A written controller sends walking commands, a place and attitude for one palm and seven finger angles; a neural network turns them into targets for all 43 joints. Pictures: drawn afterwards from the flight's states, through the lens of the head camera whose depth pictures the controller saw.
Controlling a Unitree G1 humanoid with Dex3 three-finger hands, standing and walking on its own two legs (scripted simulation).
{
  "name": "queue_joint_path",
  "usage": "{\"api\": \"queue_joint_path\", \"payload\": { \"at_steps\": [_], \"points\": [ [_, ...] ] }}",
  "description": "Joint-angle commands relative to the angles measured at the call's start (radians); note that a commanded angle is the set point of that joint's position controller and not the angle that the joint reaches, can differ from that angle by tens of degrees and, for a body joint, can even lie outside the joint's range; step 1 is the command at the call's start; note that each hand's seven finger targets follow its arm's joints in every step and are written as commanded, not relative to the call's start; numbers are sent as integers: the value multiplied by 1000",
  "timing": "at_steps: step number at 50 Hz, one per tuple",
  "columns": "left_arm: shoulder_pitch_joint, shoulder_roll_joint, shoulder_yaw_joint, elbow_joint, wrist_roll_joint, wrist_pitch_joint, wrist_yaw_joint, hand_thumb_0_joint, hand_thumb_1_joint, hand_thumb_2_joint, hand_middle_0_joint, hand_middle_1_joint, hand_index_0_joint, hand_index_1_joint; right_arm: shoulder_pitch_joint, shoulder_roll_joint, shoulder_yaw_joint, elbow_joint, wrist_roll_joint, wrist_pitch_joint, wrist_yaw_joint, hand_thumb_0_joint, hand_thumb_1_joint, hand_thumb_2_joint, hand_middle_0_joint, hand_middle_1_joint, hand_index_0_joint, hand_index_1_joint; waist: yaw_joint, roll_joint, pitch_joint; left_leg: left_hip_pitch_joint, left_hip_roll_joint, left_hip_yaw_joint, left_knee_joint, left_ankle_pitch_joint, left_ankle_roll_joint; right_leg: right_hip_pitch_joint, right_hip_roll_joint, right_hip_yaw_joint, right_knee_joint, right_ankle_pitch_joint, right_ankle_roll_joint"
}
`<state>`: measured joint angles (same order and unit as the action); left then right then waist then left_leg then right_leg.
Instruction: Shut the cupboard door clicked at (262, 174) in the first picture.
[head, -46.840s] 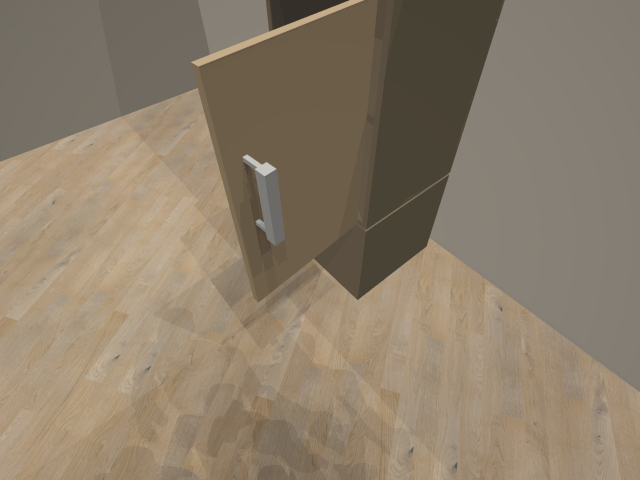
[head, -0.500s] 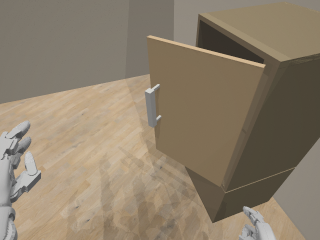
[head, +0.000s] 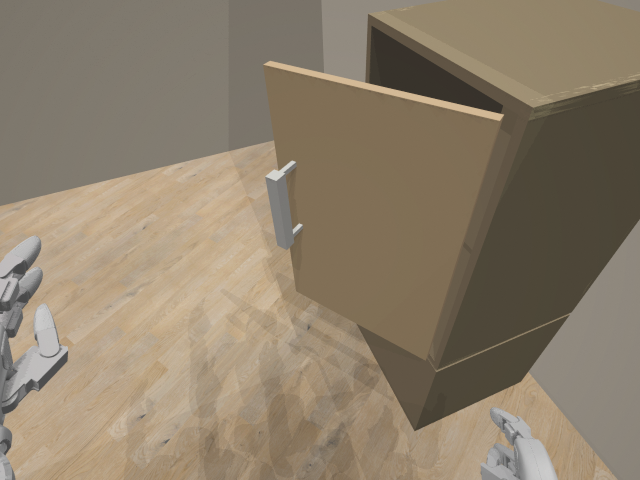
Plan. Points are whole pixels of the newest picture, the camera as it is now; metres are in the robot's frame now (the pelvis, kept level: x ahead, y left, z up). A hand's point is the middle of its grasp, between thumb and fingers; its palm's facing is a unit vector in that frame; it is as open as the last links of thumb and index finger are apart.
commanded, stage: step back with the hand held close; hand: left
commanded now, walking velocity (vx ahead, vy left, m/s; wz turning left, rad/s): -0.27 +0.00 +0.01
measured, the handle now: (288, 205) +0.61 +0.12 -0.01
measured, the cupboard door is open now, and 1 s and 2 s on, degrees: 34 34 34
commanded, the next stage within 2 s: stop stepping back and stand still in 1.16 s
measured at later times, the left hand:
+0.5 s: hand out of the picture +0.14 +0.30 +0.15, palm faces +0.43 -0.77 -0.46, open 7.4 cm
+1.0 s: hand out of the picture +0.05 +0.30 +0.17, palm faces +0.48 -0.74 -0.46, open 7.4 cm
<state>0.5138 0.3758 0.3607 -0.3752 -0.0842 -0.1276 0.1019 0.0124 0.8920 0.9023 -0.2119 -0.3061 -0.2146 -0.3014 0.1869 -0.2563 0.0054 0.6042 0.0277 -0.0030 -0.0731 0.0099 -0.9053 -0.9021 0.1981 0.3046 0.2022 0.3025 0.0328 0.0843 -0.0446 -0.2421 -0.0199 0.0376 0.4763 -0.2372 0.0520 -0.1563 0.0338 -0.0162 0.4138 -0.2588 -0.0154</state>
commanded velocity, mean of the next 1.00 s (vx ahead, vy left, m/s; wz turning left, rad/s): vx -0.33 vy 0.00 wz -0.01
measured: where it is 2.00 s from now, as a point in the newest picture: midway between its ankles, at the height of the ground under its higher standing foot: outside the picture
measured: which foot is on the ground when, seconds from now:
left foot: down 0.00-1.00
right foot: down 0.00-0.94, up 0.96-1.00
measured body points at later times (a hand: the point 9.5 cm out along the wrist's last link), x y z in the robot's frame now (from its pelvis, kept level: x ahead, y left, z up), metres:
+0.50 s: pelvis -0.06 +0.03 -0.02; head -0.06 +0.04 +0.43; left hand +0.11 +0.34 +0.18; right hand +0.12 -0.22 -0.08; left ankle +0.01 +0.08 -0.74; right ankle -0.03 -0.11 -0.74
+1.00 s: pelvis -0.14 +0.03 -0.03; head -0.13 +0.06 +0.42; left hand +0.02 +0.34 +0.19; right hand +0.03 -0.21 -0.10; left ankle +0.01 +0.09 -0.74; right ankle -0.08 -0.11 -0.72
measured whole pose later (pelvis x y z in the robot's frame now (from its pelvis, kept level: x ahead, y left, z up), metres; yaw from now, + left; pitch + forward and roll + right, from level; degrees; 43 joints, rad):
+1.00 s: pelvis -0.14 +0.03 -0.03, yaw +4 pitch -1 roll -5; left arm 0.50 0.46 0.48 -0.54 -0.02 -0.27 0.15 0.01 0.89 0.90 -0.22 -0.31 -0.22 -0.30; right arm 0.23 -0.22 -0.01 0.60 0.00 -0.06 -0.08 0.01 -0.91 -0.90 0.20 0.30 0.20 0.30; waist -0.03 0.02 0.02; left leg -0.55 0.03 0.08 0.65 -0.14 0.11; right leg -0.46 0.07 0.02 0.83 -0.35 0.02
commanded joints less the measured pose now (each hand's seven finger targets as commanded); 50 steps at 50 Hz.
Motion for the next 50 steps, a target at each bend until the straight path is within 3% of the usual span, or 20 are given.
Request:
{"api": "queue_joint_path", "payload": {
  "at_steps": [1,10,13,14,18,22,23,27,28,29,33,36,39,41,43,45,47,48,49,50],
  "points": [
    [-44,236,151,-213,-5,-67,27,0,900,900,-200,-300,-200,-300,-120,-101,-52,-182,3,-22,-20,0,-900,-900,200,300,200,300,-18,-67,-132,80,89,-69,-19,358,3,-20,-107,71,11,416,19],
    [34,255,179,-246,-6,-65,43,0,900,900,-200,-300,-200,-300,-115,-105,-57,-215,6,12,-27,0,-900,-900,200,300,200,300,-20,-57,-140,-62,116,-93,-31,285,9,20,-96,90,79,388,23],
    [30,281,208,-265,2,-75,52,0,900,900,-200,-300,-200,-300,-110,-119,-60,-213,0,4,-30,0,-900,-900,200,300,200,300,-19,-14,-119,-143,134,-119,-68,153,21,31,-75,90,88,285,27],
    [21,250,178,-274,4,-79,50,0,900,900,-200,-300,-200,-300,-107,-112,-53,-217,1,1,-30,0,-900,-900,200,300,200,300,-23,-11,-101,-187,138,-133,-85,102,23,42,-68,83,99,239,27],
    [-11,276,224,-285,26,-105,56,0,900,900,-200,-300,-200,-300,-104,-129,-58,-219,-6,-26,-33,0,-900,-900,200,300,200,300,-19,37,-66,-380,171,-190,-173,-205,53,139,-29,73,169,157,33],
    [-56,226,193,-295,40,-128,54,0,900,900,-200,-300,-200,-300,-80,-130,-58,-217,-10,-51,-31,0,-900,-900,200,300,200,300,-29,65,-33,-523,207,-237,-229,-421,72,190,-5,61,258,108,36],
    [-55,255,226,-291,48,-133,55,0,900,900,-200,-300,-200,-300,-81,-135,-61,-210,-14,-60,-29,0,-900,-900,200,300,200,300,-23,66,-37,-544,214,-248,-236,-444,78,211,1,59,268,102,38],
    [-74,223,207,-311,52,-147,53,0,900,900,-200,-300,-200,-300,-61,-134,-63,-205,-17,-79,-22,0,-900,-900,200,300,200,300,-31,45,-42,-576,220,-252,-214,-484,78,211,5,68,303,85,33],
    [-63,255,242,-298,62,-148,54,0,900,900,-200,-300,-200,-300,-62,-138,-67,-199,-20,-84,-19,0,-900,-900,200,300,200,300,-26,37,-46,-577,217,-250,-204,-492,79,214,6,77,297,73,32],
    [-78,209,197,-313,56,-151,51,0,900,900,-200,-300,-200,-300,-60,-126,-62,-203,-16,-85,-17,0,-900,-900,200,300,200,300,-33,26,-43,-573,208,-240,-190,-495,71,192,0,77,300,62,26],
    [-119,241,234,-319,72,-162,53,0,900,900,-200,-300,-200,-300,-63,-135,-68,-189,-24,-92,-13,0,-900,-900,200,300,200,300,-31,60,-7,-659,225,-238,-185,-578,75,191,3,95,335,-15,15],
    [-90,233,231,-314,63,-168,56,0,900,900,-200,-300,-200,-300,-58,-112,-67,-189,-21,-93,-10,0,-900,-900,200,300,200,300,-33,-13,-22,-607,177,-178,-60,-518,53,95,-50,197,266,-37,-14],
    [-83,240,219,-345,56,-174,66,0,900,900,-200,-300,-200,-300,-38,-77,-60,-170,-28,-91,3,0,-900,-900,200,300,200,300,-45,-162,-20,-384,83,-101,154,-355,-15,-181,-212,385,38,-138,-87],
    [-81,261,216,-364,52,-178,80,0,900,900,-200,-300,-200,-300,-31,-65,-56,-148,-30,-86,10,0,-900,-900,200,300,200,300,-54,-199,-59,-226,55,-69,228,-232,-35,-285,-271,390,-30,-105,-105],
    [-69,284,236,-368,54,-181,92,0,900,900,-200,-300,-200,-300,-36,-75,-61,-142,-28,-84,6,0,-900,-900,200,300,200,300,-60,-152,-62,-178,68,-91,167,-209,-24,-313,-230,315,-10,-90,-80],
    [-42,269,240,-366,52,-192,90,0,900,900,-200,-300,-200,-300,-49,-86,-58,-158,-22,-89,-5,0,-900,-900,200,300,200,300,-57,-51,-52,-245,135,-164,-2,-312,13,-269,-106,186,107,-157,-23],
    [-41,255,276,-354,59,-206,86,0,900,900,-200,-300,-200,-300,-86,-115,-65,-169,-22,-114,-18,0,-900,-900,200,300,200,300,-36,209,-69,-569,337,-362,-303,-606,95,41,58,32,496,-92,34],
    [-50,287,298,-343,52,-202,85,0,900,900,-200,-300,-200,-300,-89,-98,-70,-164,-30,-124,-20,0,-900,-900,200,300,200,300,-31,178,-78,-574,383,-405,-351,-521,102,58,71,31,614,-143,34],
    [-85,287,293,-392,41,-207,76,0,900,900,-200,-300,-200,-300,-85,-91,-79,-151,-32,-136,-14,0,-900,-900,200,300,200,300,-32,104,-115,-473,383,-355,-327,-432,88,4,75,36,658,-201,29],
    [-65,284,294,-366,34,-212,72,0,900,900,-200,-300,-200,-300,-92,-98,-88,-143,-28,-148,-7,0,-900,-900,200,300,200,300,-25,98,-131,-408,375,-297,-301,-404,72,-27,73,29,654,-247,23]
  ]
}}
